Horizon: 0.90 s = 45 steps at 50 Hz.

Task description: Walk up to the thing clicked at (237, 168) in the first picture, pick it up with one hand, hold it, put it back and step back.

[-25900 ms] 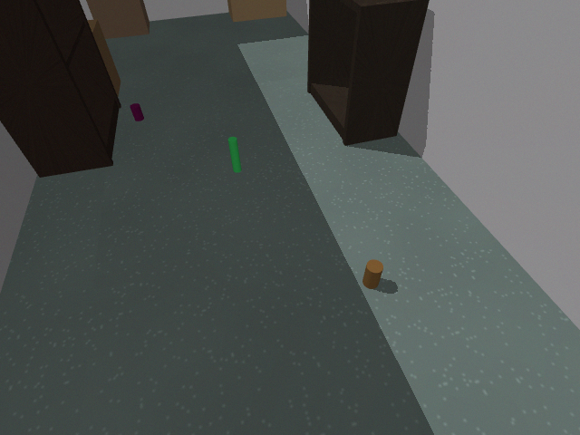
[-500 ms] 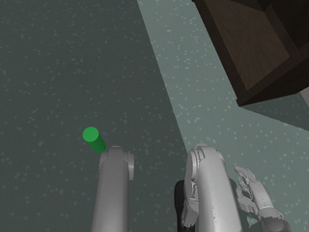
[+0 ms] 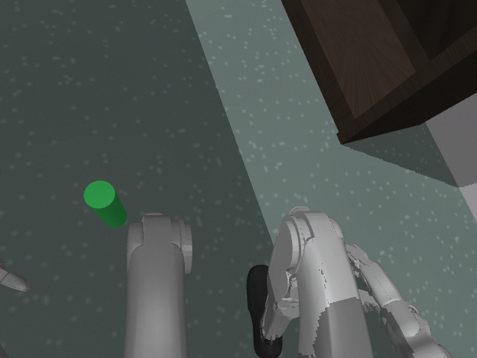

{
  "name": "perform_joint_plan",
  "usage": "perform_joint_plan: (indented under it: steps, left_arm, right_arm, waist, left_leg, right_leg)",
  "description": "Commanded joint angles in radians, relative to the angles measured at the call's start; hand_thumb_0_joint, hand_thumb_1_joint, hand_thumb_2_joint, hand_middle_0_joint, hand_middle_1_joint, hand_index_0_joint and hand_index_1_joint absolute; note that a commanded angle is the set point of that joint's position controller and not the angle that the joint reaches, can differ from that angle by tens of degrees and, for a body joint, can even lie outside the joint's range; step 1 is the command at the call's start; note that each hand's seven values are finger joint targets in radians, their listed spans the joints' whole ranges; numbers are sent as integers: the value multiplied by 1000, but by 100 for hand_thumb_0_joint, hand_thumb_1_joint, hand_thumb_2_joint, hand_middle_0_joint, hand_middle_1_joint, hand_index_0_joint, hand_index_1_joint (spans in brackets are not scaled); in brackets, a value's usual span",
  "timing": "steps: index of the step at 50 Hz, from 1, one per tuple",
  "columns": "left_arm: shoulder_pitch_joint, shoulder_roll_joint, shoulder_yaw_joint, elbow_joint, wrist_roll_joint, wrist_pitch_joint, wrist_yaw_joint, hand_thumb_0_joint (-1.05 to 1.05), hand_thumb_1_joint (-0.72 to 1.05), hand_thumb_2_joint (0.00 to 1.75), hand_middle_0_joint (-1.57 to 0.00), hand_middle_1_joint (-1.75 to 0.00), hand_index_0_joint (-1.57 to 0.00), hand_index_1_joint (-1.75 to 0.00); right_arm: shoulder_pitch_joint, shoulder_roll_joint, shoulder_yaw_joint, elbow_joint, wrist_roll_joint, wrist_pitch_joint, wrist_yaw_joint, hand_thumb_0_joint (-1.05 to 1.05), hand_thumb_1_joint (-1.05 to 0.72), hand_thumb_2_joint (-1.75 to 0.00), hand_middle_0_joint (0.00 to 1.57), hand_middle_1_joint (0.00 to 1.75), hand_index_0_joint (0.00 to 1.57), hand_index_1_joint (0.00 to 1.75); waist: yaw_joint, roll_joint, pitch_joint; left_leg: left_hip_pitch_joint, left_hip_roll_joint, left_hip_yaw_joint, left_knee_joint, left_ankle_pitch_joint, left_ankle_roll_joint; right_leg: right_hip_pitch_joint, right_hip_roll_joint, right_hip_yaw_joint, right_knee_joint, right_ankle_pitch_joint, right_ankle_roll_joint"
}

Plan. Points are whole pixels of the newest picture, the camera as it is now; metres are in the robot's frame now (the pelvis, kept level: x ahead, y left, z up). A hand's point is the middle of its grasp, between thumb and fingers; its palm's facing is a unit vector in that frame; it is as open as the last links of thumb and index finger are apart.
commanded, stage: approach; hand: left
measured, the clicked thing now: (109, 207) +0.37 +0.23 -0.22
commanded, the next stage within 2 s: close in in 0.08 s
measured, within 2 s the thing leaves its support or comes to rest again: neither
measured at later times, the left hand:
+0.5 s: hand (81, 220) +0.34 +0.27 -0.19, palm faces +0.05 -1.00 +0.08, open 17.6 cm
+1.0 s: hand (104, 220) +0.34 +0.23 -0.20, palm faces +0.08 -1.00 +0.05, open 17.7 cm
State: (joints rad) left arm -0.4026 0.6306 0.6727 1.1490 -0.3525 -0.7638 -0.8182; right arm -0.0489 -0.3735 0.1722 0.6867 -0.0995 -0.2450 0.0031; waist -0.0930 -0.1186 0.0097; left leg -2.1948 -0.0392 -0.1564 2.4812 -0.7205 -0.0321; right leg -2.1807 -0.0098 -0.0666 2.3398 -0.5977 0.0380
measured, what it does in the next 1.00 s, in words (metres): stands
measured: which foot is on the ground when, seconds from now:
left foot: down 0.00-1.00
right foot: down 0.00-1.00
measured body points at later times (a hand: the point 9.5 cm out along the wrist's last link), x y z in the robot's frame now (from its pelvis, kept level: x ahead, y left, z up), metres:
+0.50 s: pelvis -0.01 +0.02 -0.04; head +0.18 +0.19 +0.32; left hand +0.33 +0.32 -0.20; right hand +0.20 -0.23 -0.07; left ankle +0.08 +0.13 -0.29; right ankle +0.13 -0.13 -0.28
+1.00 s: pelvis -0.01 +0.02 -0.04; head +0.19 +0.20 +0.32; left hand +0.33 +0.28 -0.20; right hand +0.16 -0.23 -0.06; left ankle +0.08 +0.13 -0.29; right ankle +0.13 -0.13 -0.28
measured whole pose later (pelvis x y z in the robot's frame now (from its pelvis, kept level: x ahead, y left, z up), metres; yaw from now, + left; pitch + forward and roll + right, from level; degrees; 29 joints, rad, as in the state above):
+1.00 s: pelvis -0.01 +0.02 -0.04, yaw -6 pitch +12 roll -17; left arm -0.38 0.58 0.37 1.27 -0.13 -1.21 -0.12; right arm -0.14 -0.37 0.41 0.61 -0.34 -0.10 0.18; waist -0.17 -0.23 0.21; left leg -2.18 -0.06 -0.32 2.67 -0.72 -0.01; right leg -2.08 0.03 -0.20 2.39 -0.56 0.05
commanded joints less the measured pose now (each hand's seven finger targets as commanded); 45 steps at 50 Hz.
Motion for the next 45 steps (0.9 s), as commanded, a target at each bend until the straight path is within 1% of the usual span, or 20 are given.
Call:
perform_joint_plan:
  steps: [1, 2, 3, 4, 5, 7, 9, 11, 16, 18, 20, 22, 24, 28, 29, 32, 35, 40, 43, 45]
  left_arm:
    - [-127, 334, 57, -111, -45, -158, 18, 0, -61, 8, -5, -17, -7, -14]
    - [-114, 337, 55, -97, -42, -177, 19, 0, -61, 8, -5, -17, -7, -14]
    - [-112, 316, 29, -75, -37, -192, 22, 0, -61, 7, -5, -16, -7, -14]
    - [-103, 324, 40, -62, -34, -207, 27, 0, -61, 6, -5, -16, -8, -13]
    - [-115, 302, 14, -48, -33, -221, 30, 0, -61, 6, -5, -15, -8, -12]
    - [-94, 270, -2, 2, -40, -244, 41, 0, -61, 4, -6, -15, -8, -12]
    - [-128, 225, -47, 19, -42, -272, 56, 0, -61, 3, -6, -15, -9, -12]
    - [-144, 231, -57, 39, -30, -298, 84, 0, -61, 0, -7, -13, -10, -9]
    - [-155, 222, -75, 55, 4, -371, 198, 0, -61, 0, -7, -15, -11, -10]
    - [-140, 215, -75, 45, 28, -394, 254, 0, -61, 0, -7, -15, -11, -11]
    - [-117, 201, -97, 16, 62, -412, 306, 0, -61, 0, -6, -15, -11, -10]
    - [-100, 183, -132, -7, 97, -419, 352, 0, -61, 0, -6, -14, -10, -10]
    - [-121, 154, -175, -17, 123, -417, 394, 0, -61, 0, -6, -13, -10, -9]
    - [-138, 84, -271, -31, 136, -415, 446, 0, -61, 0, -6, -11, -10, -6]
    - [-138, 76, -276, -28, 138, -413, 460, 0, -61, 0, -6, -10, -10, -6]
    - [-185, 65, -317, -10, 152, -429, 503, 0, -61, 0, -6, -10, -10, -5]
    - [-203, 48, -322, 9, 160, -453, 550, 0, -61, 0, -5, -8, -9, -4]
    - [-139, 34, -318, 62, 180, -489, 619, 0, -61, 1, -5, -7, -8, -4]
    - [-105, 54, -301, 63, 202, -506, 656, 0, -61, 4, -4, -6, -6, -4]
    - [-104, 63, -296, 33, 216, -519, 677, 0, -61, 6, -3, -6, -5, -4]
  right_arm:
    - [-9, -279, -46, -70, -23, -20, -1, 0, -85, -88, 20, 30, 20, 30]
    - [-20, -284, -34, -67, -32, -16, 0, 0, -85, -88, 20, 30, 20, 30]
    - [-28, -289, -23, -64, -40, -12, 1, 0, -85, -88, 20, 30, 20, 30]
    - [-33, -294, -12, -65, -49, -8, 2, 0, -85, -88, 20, 30, 20, 30]
    - [-43, -299, -3, -65, -57, -2, 4, 0, -85, -88, 20, 30, 20, 30]
    - [-57, -306, 17, -61, -72, 8, 9, 0, -86, -88, 20, 30, 20, 30]
    - [-66, -312, 36, -59, -88, 15, 14, 0, -87, -88, 20, 30, 20, 30]
    - [-82, -321, 54, -63, -105, 26, 19, 0, -88, -88, 20, 30, 20, 30]
    - [-107, -345, 85, -74, -144, 55, 40, 0, -88, -88, 20, 30, 20, 30]
    - [-109, -356, 86, -74, -161, 66, 49, 0, -89, -88, 20, 30, 20, 30]
    - [-110, -355, 93, -73, -176, 80, 62, 0, -89, -89, 20, 30, 20, 30]
    - [-112, -355, 90, -74, -181, 93, 74, 0, -88, -88, 20, 30, 20, 30]
    - [-116, -355, 84, -81, -179, 102, 85, 0, -88, -88, 20, 30, 20, 30]
    - [-123, -356, 77, -92, -181, 113, 107, 0, -88, -88, 20, 30, 20, 30]
    - [-114, -356, 75, -92, -183, 114, 111, 0, -89, -89, 20, 30, 20, 30]
    - [-124, -358, 78, -101, -186, 119, 121, 0, -89, -89, 20, 30, 20, 30]
    - [-124, -361, 82, -110, -195, 122, 135, 0, -89, -89, 20, 30, 20, 30]
    - [-121, -347, 97, -117, -214, 129, 153, 0, -90, -89, 20, 30, 20, 30]
    - [-119, -336, 108, -117, -225, 137, 156, 0, -90, -89, 20, 30, 20, 30]
    - [-117, -339, 110, -118, -232, 143, 159, 0, -90, -90, 20, 30, 20, 30]
  waist:
    - [12, 273, -556]
    - [8, 295, -556]
    - [-4, 312, -544]
    - [-8, 323, -551]
    - [-24, 341, -539]
    - [-35, 336, -525]
    - [-75, 327, -515]
    - [-86, 352, -489]
    - [-88, 391, -451]
    - [-85, 408, -441]
    - [-87, 444, -426]
    - [-89, 456, -389]
    - [-107, 448, -341]
    - [-142, 407, -293]
    - [-143, 390, -303]
    - [-163, 355, -252]
    - [-167, 331, -224]
    - [-147, 331, -238]
    - [-123, 352, -263]
    - [-128, 373, -289]
  left_leg:
    - [355, 24, 82, -298, 74, 37]
    - [370, 26, 77, -289, 91, 33]
    - [382, 28, 71, -284, 109, 28]
    - [398, 29, 63, -275, 135, 22]
    - [400, 31, 57, -269, 145, 19]
    - [403, 33, 45, -245, 166, 15]
    - [403, 34, 30, -217, 182, 13]
    - [401, 34, 19, -209, 176, 8]
    - [423, 38, -12, -208, 184, -9]
    - [441, 39, -18, -207, 190, -14]
    - [462, 39, -26, -221, 197, -22]
    - [447, 39, -34, -243, 157, -23]
    - [412, 41, -43, -259, 86, -18]
    - [357, 36, -57, -256, -12, -11]
    - [364, 34, -61, -249, -10, -10]
    - [328, 33, -89, -264, -78, -8]
    - [323, 31, -110, -268, -104, -7]
    - [328, 25, -102, -251, -31, -8]
    - [331, 22, -83, -240, 10, -7]
    - [347, 24, -84, -244, 26, -9]
  right_leg:
    - [319, 34, -95, -156, 4, -70]
    - [323, 35, -101, -144, 20, -72]
    - [316, 36, -106, -133, 36, -74]
    - [322, 37, -115, -121, 56, -75]
    - [315, 37, -122, -112, 68, -76]
    - [317, 40, -133, -102, 91, -74]
    - [322, 43, -146, -99, 118, -70]
    - [314, 43, -161, -88, 117, -68]
    - [307, 49, -200, -61, 127, -66]
    - [315, 50, -210, -54, 137, -64]
    - [314, 51, -221, -51, 145, -64]
    - [293, 51, -232, -52, 122, -64]
    - [269, 50, -235, -61, 88, -60]
    - [242, 54, -241, -79, 42, -51]
    - [245, 55, -238, -84, 45, -51]
    - [217, 55, -249, -81, 4, -47]
    - [216, 54, -249, -79, -9, -44]
    - [253, 58, -238, -75, 34, -51]
    - [293, 66, -232, -82, 58, -54]
    - [306, 66, -238, -80, 72, -55]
